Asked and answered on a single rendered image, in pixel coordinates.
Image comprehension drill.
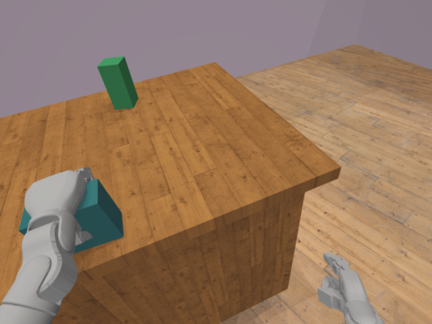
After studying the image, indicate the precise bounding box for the robot left hand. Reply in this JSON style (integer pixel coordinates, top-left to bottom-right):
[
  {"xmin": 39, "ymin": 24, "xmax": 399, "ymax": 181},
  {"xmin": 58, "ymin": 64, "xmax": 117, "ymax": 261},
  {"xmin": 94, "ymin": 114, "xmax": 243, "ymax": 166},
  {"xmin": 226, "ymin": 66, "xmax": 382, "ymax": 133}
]
[{"xmin": 24, "ymin": 167, "xmax": 95, "ymax": 246}]

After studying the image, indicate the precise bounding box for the robot right forearm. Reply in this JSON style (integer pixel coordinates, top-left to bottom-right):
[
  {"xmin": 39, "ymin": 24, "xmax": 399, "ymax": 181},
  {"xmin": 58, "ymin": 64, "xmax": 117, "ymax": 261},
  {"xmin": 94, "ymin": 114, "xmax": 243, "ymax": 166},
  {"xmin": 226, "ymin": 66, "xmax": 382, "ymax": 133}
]
[{"xmin": 344, "ymin": 300, "xmax": 385, "ymax": 324}]

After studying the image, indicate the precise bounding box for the table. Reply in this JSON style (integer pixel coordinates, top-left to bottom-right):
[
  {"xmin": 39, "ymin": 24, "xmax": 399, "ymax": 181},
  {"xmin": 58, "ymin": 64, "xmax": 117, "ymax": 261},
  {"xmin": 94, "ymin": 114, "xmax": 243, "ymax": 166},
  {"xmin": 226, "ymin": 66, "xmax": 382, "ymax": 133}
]
[{"xmin": 0, "ymin": 62, "xmax": 342, "ymax": 324}]

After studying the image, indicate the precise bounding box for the robot right hand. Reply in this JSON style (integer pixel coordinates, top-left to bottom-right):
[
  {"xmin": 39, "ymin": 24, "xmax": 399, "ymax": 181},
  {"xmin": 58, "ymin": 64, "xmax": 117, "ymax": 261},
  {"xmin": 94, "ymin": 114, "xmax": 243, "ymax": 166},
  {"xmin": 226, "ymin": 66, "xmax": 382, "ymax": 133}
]
[{"xmin": 318, "ymin": 252, "xmax": 369, "ymax": 313}]

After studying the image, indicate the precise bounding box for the sponge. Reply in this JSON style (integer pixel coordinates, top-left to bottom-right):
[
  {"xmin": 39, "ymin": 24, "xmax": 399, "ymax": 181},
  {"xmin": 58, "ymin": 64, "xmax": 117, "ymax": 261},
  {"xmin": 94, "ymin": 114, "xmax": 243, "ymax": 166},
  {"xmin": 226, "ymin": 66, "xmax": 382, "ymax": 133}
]
[{"xmin": 18, "ymin": 179, "xmax": 124, "ymax": 253}]

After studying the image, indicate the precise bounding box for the robot left forearm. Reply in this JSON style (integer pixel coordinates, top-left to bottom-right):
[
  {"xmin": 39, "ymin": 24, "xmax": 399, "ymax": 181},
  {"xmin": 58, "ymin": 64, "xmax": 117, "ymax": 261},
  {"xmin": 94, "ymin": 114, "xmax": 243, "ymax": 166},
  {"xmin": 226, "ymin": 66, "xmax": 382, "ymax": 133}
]
[{"xmin": 0, "ymin": 210, "xmax": 78, "ymax": 324}]

